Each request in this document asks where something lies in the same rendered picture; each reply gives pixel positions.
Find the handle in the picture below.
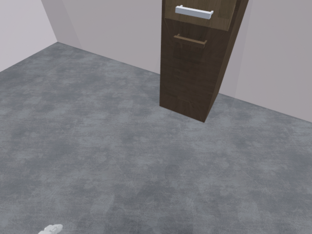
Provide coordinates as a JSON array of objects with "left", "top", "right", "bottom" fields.
[
  {"left": 175, "top": 5, "right": 214, "bottom": 19},
  {"left": 173, "top": 35, "right": 205, "bottom": 49}
]

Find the left robot hand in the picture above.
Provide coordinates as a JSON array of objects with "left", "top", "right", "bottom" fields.
[{"left": 38, "top": 224, "right": 63, "bottom": 234}]

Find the cabinet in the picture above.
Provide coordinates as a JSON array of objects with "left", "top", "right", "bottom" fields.
[{"left": 159, "top": 0, "right": 249, "bottom": 122}]

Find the drawer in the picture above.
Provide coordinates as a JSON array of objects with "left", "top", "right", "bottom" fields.
[{"left": 165, "top": 0, "right": 237, "bottom": 30}]

